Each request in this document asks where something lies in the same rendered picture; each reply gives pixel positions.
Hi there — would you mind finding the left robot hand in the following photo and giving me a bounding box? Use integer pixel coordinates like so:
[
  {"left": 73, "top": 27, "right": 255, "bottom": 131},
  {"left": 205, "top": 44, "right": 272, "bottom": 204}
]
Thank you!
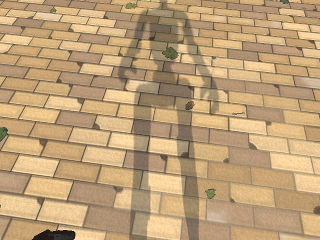
[{"left": 32, "top": 229, "right": 76, "bottom": 240}]

